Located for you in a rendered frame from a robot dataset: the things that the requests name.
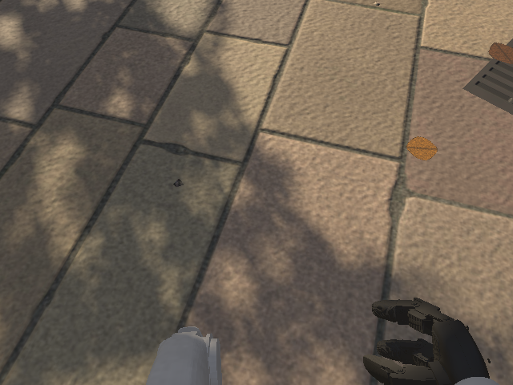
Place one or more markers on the robot right hand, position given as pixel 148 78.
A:
pixel 452 357

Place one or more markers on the left robot thigh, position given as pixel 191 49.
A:
pixel 187 359

